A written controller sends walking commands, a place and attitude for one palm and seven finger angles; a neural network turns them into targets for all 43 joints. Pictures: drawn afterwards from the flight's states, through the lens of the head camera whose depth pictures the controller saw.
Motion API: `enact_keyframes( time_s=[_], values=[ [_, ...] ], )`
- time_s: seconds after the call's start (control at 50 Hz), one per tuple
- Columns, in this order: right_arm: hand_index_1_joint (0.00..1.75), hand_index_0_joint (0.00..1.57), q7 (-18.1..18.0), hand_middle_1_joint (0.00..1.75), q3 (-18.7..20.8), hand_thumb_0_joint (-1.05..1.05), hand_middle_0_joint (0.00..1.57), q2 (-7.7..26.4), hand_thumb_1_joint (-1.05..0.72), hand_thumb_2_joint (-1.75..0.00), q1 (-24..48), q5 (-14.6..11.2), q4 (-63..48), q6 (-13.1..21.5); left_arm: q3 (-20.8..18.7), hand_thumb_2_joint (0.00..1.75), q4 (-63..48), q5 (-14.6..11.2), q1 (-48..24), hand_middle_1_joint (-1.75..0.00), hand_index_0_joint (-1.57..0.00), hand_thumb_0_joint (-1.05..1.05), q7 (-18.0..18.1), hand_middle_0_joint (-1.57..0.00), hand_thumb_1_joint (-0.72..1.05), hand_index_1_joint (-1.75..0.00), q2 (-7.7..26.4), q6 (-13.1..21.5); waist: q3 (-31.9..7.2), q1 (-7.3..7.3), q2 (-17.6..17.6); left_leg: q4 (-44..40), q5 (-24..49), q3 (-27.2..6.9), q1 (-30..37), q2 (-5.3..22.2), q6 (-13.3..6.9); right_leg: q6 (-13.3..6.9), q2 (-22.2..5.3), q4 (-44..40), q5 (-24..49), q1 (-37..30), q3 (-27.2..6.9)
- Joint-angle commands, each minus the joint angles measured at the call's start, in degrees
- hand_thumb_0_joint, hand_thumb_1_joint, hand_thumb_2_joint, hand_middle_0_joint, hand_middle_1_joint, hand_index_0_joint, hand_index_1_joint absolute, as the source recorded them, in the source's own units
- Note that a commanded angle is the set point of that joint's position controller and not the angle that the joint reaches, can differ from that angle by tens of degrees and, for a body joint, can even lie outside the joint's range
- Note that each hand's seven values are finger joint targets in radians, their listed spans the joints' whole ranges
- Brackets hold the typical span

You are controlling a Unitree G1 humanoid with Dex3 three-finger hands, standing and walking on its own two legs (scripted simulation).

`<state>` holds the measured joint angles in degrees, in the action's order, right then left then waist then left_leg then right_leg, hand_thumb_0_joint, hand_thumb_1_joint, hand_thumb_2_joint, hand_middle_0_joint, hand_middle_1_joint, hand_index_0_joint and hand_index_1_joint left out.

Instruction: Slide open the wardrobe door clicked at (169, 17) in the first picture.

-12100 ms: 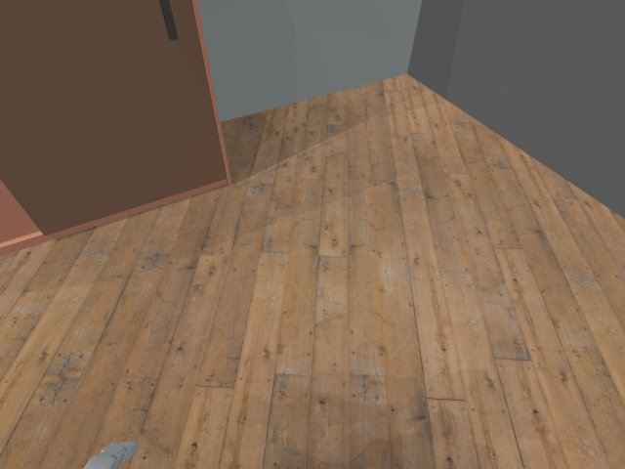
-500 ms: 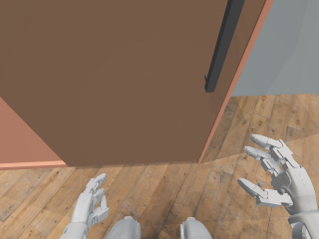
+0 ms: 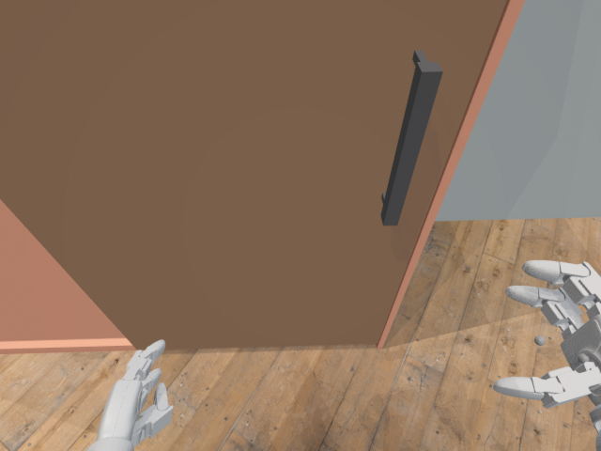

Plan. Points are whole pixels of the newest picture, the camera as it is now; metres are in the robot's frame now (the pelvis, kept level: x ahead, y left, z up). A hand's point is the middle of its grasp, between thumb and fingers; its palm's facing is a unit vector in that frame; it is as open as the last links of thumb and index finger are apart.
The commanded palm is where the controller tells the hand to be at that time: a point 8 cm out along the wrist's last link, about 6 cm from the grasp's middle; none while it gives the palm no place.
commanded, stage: raise the hand with hooked fingers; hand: right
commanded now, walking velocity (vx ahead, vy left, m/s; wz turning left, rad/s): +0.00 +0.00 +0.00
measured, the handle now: (402, 149) +0.52 -0.13 +0.13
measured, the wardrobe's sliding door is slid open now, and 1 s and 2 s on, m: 0.00 0.00 0.00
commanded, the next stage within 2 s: move the hooked fingers beside the handle in 0.90 s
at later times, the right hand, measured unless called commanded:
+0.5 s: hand (571, 282) +0.28 -0.26 +0.15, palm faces +0.03 +1.00 -0.05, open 14.0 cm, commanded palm +0.24 -0.31 +0.16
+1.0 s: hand (574, 300) +0.26 -0.26 +0.15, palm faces +0.05 +1.00 -0.05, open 14.0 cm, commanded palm +0.23 -0.31 +0.16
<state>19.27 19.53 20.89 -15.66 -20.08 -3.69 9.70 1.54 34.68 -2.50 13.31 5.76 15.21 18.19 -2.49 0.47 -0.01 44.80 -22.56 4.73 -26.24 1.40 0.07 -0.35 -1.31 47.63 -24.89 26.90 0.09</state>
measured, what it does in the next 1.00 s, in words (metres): stands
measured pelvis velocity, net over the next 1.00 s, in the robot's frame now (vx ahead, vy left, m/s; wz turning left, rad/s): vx -0.02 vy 0.01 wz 0.01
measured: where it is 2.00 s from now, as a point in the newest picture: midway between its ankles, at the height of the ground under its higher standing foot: outside the picture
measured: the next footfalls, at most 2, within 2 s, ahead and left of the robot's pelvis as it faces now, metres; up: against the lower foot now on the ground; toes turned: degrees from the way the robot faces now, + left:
none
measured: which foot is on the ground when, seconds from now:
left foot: down 0.00-1.00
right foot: down 0.00-1.00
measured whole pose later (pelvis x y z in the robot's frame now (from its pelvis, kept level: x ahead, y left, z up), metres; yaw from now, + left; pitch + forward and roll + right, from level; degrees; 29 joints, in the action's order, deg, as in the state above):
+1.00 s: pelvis -0.02 +0.01 +0.02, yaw +0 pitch -1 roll +0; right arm 25.0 24.3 24.5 0.9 -19.9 11.9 0.2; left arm 3.4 37.1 -4.0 12.8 7.6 15.2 14.9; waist 0.1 1.7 -1.8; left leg 33.7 -16.1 4.3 -16.1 0.9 -0.7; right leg 0.3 -1.3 34.8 -17.6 15.8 0.7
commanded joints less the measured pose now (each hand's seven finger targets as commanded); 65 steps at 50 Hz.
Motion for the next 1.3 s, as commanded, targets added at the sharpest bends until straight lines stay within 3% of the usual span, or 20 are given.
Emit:
enact_keyframes(
  time_s=[0.0, 0.04, 0.08, 0.1, 0.14, 0.2, 0.28, 0.38, 0.42, 0.5, 0.56, 0.6, 0.66, 0.74, 0.86, 0.98, 1.04, 1.14, 1.26, 1.28],
  values=[
    [1.20, 0.30, 1.29, 1.20, 5.11, 0.00, 0.30, 9.50, 0.50, -0.30, 8.68, -1.86, -4.72, 0.26, -2.45, 0.90, -6.70, -0.77, -2.41, -0.30, -0.20, 0.00, 0.69, -0.20, 0.90, -0.30, 8.01, 2.02, -4.54, 0.44, -4.03, -6.93, 17.35, -0.09, 6.07, -2.13, -0.59, 0.95, 0.48, -10.63, 19.83, -4.85, -2.07],
    [1.20, 0.30, 3.16, 1.20, 4.36, 0.00, 0.30, 10.43, 0.50, -0.30, 13.05, -1.63, -2.43, -2.39, -2.23, 0.90, -6.87, -1.11, -3.12, -0.30, -0.20, 0.00, 1.10, -0.20, 0.90, -0.30, 8.41, 1.44, -3.11, 0.27, -3.51, -8.68, 15.40, -0.61, 6.31, -2.02, -0.52, 0.66, 0.68, -11.89, 16.75, -5.04, -1.91],
    [1.20, 0.30, 4.41, 1.20, 4.95, 0.00, 0.30, 12.20, 0.50, -0.30, 16.64, -1.32, -2.36, -4.33, -2.19, 0.90, -7.16, -1.20, -3.59, -0.30, -0.20, 0.00, 1.63, -0.20, 0.90, -0.30, 8.63, 1.03, -5.40, 0.50, -3.57, -9.65, 16.77, -1.21, 8.57, -1.90, -0.63, 0.19, 0.81, -12.14, 18.00, -7.08, -1.59],
    [1.20, 0.30, 4.86, 1.20, 6.03, 0.00, 0.30, 13.94, 0.50, -0.30, 19.58, -1.41, -4.14, -4.76, -2.16, 0.90, -7.47, -1.11, -3.97, -0.30, -0.20, 0.00, 1.80, -0.20, 0.90, -0.30, 8.61, 0.94, -8.73, 0.78, -4.01, -9.83, 17.86, -1.45, 9.99, -1.58, -0.58, 0.14, 0.85, -12.49, 18.99, -8.48, -1.72],
    [1.20, 0.30, 5.46, 1.20, 7.90, 0.00, 0.30, 15.44, 0.50, -0.30, 22.28, -1.84, -5.01, -4.45, -2.02, 0.90, -7.50, -0.91, -4.41, -0.30, -0.20, 0.00, 2.15, -0.20, 0.90, -0.30, 8.37, 0.66, -11.30, 0.88, -2.63, -10.14, 20.47, -1.34, 12.02, -1.75, -0.61, 0.02, 0.74, -12.78, 21.64, -10.67, -1.95],
    [1.20, 0.30, 5.22, 1.20, 10.93, 0.00, 0.30, 18.41, 0.50, -0.30, 26.44, -2.47, -6.08, -2.31, -1.64, 0.90, -6.72, -0.52, -4.66, -0.30, -0.20, 0.00, 2.39, -0.20, 0.90, -0.30, 7.84, 0.71, -13.34, 1.31, -3.75, -10.92, 22.73, -1.63, 14.30, -1.69, -0.81, 0.02, 0.75, -13.50, 24.05, -12.82, -1.78],
    [1.20, 0.30, 5.83, 1.20, 11.85, 0.00, 0.30, 19.31, 0.50, -0.30, 27.79, -2.49, 0.06, -2.29, -1.55, 0.90, -5.43, -0.78, -4.89, -0.30, -0.20, 0.00, 2.47, -0.20, 0.90, -0.30, 8.09, 0.44, -9.97, 1.59, -4.19, -12.54, 22.15, -1.78, 14.90, -1.59, -0.88, -0.02, 0.96, -14.89, 22.86, -12.29, -1.28],
    [1.20, 0.30, 7.93, 1.20, 10.53, 0.00, 0.30, 19.85, 0.50, -0.30, 29.05, -2.12, 7.90, -8.09, -1.52, 0.90, -5.84, -1.70, -5.42, -0.30, -0.20, 0.00, 2.32, -0.20, 0.90, -0.30, 8.49, -0.79, -6.63, 1.65, -3.05, -14.74, 20.19, -3.18, 14.95, -0.66, -0.52, -0.26, 1.17, -16.21, 19.64, -10.30, -0.62],
    [1.20, 0.30, 8.74, 1.20, 8.70, 0.00, 0.30, 17.54, 0.50, -0.30, 27.48, -2.42, 9.47, -9.66, -1.60, 0.90, -6.69, -2.03, -5.52, -0.30, -0.20, 0.00, 1.96, -0.20, 0.90, -0.30, 8.35, -1.12, -5.73, 1.51, -0.66, -15.04, 19.52, -3.26, 14.48, -0.51, -0.24, -0.21, 1.18, -16.49, 18.80, -9.39, -0.87],
    [1.20, 0.30, 8.01, 1.20, 10.93, 0.00, 0.30, 19.96, 0.50, -0.30, 29.64, -2.66, 2.86, -8.03, -2.20, 0.90, -8.00, -1.75, -6.17, -0.30, -0.20, 0.00, 1.70, -0.20, 0.90, -0.30, 8.43, -1.01, -11.37, 2.00, -1.72, -14.63, 20.03, -4.09, 16.49, -0.22, -0.35, -0.37, 1.18, -15.95, 20.08, -11.49, -0.68],
    [1.20, 0.30, 6.58, 1.20, 12.75, 0.00, 0.30, 20.12, 0.50, -0.30, 28.60, -3.00, 1.89, -5.21, -2.37, 0.90, -7.77, -1.48, -5.64, -0.30, -0.20, 0.00, 1.75, -0.20, 0.90, -0.30, 8.15, -0.59, -10.27, 1.93, -0.52, -14.81, 18.87, -3.86, 15.69, -0.73, -0.23, -0.39, 1.14, -16.33, 19.34, -11.60, -0.47],
    [1.20, 0.30, 5.14, 1.20, 14.34, 0.00, 0.30, 22.09, 0.50, -0.30, 30.45, -2.35, -0.38, -3.56, -2.28, 0.90, -7.34, -1.17, -5.83, -0.30, -0.20, 0.00, 1.86, -0.20, 0.90, -0.30, 8.13, -0.26, -11.09, 2.40, -3.01, -14.68, 18.02, -3.87, 16.41, -0.69, -0.55, -0.39, 1.11, -16.84, 19.15, -11.94, -0.37],
    [1.20, 0.30, 4.32, 1.20, 12.49, 0.00, 0.30, 19.88, 0.50, -0.30, 29.79, -1.42, 1.23, -3.42, -2.15, 0.90, -6.82, -1.36, -5.74, -0.30, -0.20, 0.00, 2.11, -0.20, 0.90, -0.30, 7.95, -0.09, -7.94, 1.94, -5.91, -15.41, 14.85, -3.38, 14.52, -1.05, -0.58, -0.16, 1.30, -17.78, 16.43, -11.73, 0.01],
    [1.20, 0.30, 4.77, 1.20, 9.20, 0.00, 0.30, 17.79, 0.50, -0.30, 30.27, -0.80, 2.44, -5.43, -1.89, 0.90, -6.61, -1.74, -6.20, -0.30, -0.20, 0.00, 2.46, -0.20, 0.90, -0.30, 7.99, -0.08, -4.71, 1.20, -6.58, -16.86, 11.09, -3.72, 13.05, -1.00, -0.51, -0.16, 1.23, -18.46, 13.16, -11.12, -0.22],
    [1.20, 0.30, 5.70, 1.20, 10.58, 0.00, 0.30, 19.25, 0.50, -0.30, 30.62, -1.28, 2.67, -6.17, -1.93, 0.90, -6.78, -1.69, -6.17, -0.30, -0.20, 0.00, 2.72, -0.20, 0.90, -0.30, 8.31, 0.12, -7.26, 1.31, -1.85, -16.99, 10.98, -3.27, 14.25, -1.23, -0.36, -0.38, 1.19, -18.74, 13.48, -11.79, -0.92],
    [1.20, 0.30, 5.80, 1.20, 10.39, 0.00, 0.30, 18.80, 0.50, -0.30, 30.63, -1.55, 5.21, -5.76, -1.75, 0.90, -5.99, -1.75, -6.02, -0.30, -0.20, 0.00, 2.61, -0.20, 0.90, -0.30, 8.35, 0.35, -5.35, 1.23, -1.57, -17.44, 10.28, -3.63, 13.23, -1.22, -0.47, -0.40, 1.15, -18.53, 12.83, -11.44, -0.63],
    [1.20, 0.30, 5.87, 1.20, 7.47, 0.00, 0.30, 17.63, 0.50, -0.30, 38.21, -0.88, 6.77, -5.76, -1.49, 0.90, -5.35, -1.90, -6.14, -0.30, -0.20, 0.00, 2.93, -0.20, 0.90, -0.30, 8.18, 0.19, -3.57, -0.30, -2.96, -18.22, 7.08, -3.80, 10.86, -1.12, -0.32, -0.21, 1.18, -18.93, 10.18, -10.88, -0.87],
    [1.20, 0.30, 4.96, 1.20, 4.85, 0.00, 0.30, 17.04, 0.50, -0.30, 46.07, 0.63, 7.80, -4.48, -1.38, 0.90, -4.71, -1.76, -5.94, -0.30, -0.20, 0.00, 3.42, -0.20, 0.90, -0.30, 8.17, 0.48, -6.47, -0.84, -4.58, -17.89, 6.65, -3.49, 10.79, -1.08, -0.71, -0.24, 1.23, -19.14, 9.81, -12.32, -1.40],
    [1.20, 0.30, 4.21, 1.20, 6.95, 0.00, 0.30, 18.23, 0.50, -0.30, 43.00, 1.22, 10.54, -4.30, -1.76, 0.90, -4.95, -1.40, -5.19, -0.30, -0.20, 0.00, 2.90, -0.20, 0.90, -0.30, 8.15, 0.13, -12.30, 0.92, -3.78, -15.56, 14.65, -2.76, 14.76, -0.94, -0.97, -0.14, 1.26, -18.69, 15.74, -12.91, -1.11],
    [1.20, 0.30, 3.85, 1.20, 9.15, 0.00, 0.30, 20.40, 0.50, -0.30, 41.26, 1.37, 11.58, -4.64, -1.98, 0.90, -4.84, -1.32, -4.78, -0.30, -0.20, 0.00, 2.75, -0.20, 0.90, -0.30, 8.63, -0.09, -13.17, 1.52, -2.75, -15.00, 15.77, -2.59, 15.81, -1.00, -1.18, -0.20, 1.08, -18.37, 17.00, -12.66, -1.04]
  ],
)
